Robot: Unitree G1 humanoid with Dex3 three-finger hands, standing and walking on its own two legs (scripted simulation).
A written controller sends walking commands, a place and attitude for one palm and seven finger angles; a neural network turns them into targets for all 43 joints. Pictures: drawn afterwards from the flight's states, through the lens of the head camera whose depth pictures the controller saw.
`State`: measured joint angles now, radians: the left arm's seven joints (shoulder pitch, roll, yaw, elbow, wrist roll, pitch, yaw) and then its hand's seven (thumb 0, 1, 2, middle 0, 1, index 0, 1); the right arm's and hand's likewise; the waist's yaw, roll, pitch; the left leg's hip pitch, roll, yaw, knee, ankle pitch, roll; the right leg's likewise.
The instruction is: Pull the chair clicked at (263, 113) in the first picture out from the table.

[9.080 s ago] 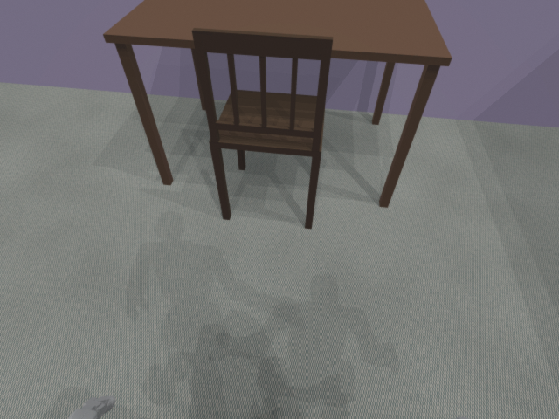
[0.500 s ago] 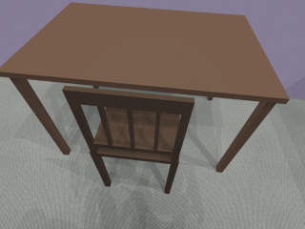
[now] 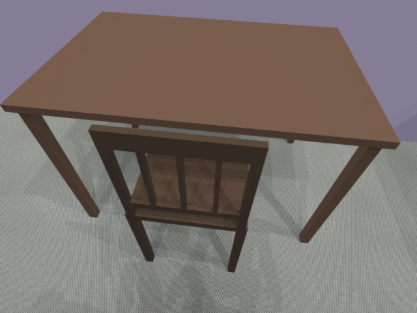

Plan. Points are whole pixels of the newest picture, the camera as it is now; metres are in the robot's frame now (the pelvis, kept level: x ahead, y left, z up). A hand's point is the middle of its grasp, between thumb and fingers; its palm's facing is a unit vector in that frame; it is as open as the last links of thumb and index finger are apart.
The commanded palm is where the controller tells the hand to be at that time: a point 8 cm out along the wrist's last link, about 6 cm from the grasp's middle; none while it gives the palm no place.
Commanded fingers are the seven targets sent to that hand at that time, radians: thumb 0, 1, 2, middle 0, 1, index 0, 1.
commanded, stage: look again from close up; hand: left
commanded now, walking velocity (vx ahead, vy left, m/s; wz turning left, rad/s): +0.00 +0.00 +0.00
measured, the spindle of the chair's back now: (182, 183) +0.46 +0.11 -0.11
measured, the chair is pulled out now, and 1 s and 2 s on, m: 0.00 0.00 0.00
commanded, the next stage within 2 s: shuffle to correct the standing spot in 0.78 s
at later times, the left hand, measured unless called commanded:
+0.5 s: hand out of the picture -0.04 +0.16 -0.18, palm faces +0.04 -0.98 -0.17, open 7.4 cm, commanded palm none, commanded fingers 0.00 0.90 0.90 -0.20 -0.30 -0.20 -0.30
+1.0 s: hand out of the picture -0.04 +0.16 -0.18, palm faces +0.05 -0.98 -0.17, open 7.4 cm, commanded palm none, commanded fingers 0.00 0.90 0.90 -0.20 -0.30 -0.20 -0.30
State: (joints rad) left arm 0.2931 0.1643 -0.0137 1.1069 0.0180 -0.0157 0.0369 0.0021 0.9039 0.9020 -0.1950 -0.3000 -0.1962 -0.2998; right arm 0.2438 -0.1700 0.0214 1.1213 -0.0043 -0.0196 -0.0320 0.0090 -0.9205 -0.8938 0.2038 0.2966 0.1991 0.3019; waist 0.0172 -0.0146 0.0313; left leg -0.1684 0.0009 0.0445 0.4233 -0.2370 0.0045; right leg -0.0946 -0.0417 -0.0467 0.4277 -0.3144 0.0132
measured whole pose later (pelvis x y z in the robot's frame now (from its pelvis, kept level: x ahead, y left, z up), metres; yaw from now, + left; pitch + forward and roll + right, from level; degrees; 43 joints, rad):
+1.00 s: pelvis -0.01 +0.00 +0.00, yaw +1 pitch -2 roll +0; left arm 0.34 0.13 -0.01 1.11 0.02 -0.02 0.04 0.00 0.90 0.90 -0.19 -0.30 -0.20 -0.30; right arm 0.29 -0.14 0.02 1.13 -0.01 -0.01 -0.03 0.01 -0.92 -0.89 0.20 0.30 0.20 0.30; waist 0.02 -0.02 0.04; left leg -0.18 0.01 0.03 0.43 -0.22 0.00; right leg -0.09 -0.03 -0.06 0.42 -0.30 0.01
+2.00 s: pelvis -0.03 +0.03 +0.00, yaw -1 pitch -2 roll +0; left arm 0.30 0.17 -0.01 1.10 0.02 -0.01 0.04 0.00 0.90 0.90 -0.20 -0.30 -0.20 -0.30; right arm 0.23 -0.16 0.00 1.12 0.00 0.00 -0.01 0.01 -0.91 -0.89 0.20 0.30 0.20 0.30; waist 0.01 -0.01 0.08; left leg -0.22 -0.03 0.08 0.46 -0.21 0.05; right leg -0.15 -0.08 -0.02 0.47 -0.28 0.06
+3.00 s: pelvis -0.01 +0.02 -0.01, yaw +0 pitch -1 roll +0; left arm 0.32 0.14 0.02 1.10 0.03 -0.01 0.03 0.00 0.90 0.90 -0.20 -0.30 -0.20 -0.30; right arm 0.29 -0.15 -0.01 1.13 -0.01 0.02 -0.01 0.01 -0.91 -0.89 0.20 0.30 0.20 0.30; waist 0.00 0.00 0.05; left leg -0.24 -0.01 0.06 0.53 -0.28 0.03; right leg -0.14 -0.06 -0.03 0.49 -0.34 0.03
